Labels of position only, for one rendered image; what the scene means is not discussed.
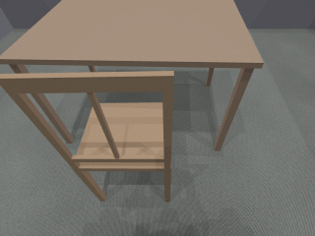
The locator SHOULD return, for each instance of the chair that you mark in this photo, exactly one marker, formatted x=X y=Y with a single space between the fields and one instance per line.
x=119 y=136

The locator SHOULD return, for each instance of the table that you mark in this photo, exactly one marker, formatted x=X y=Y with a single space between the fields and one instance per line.
x=140 y=33

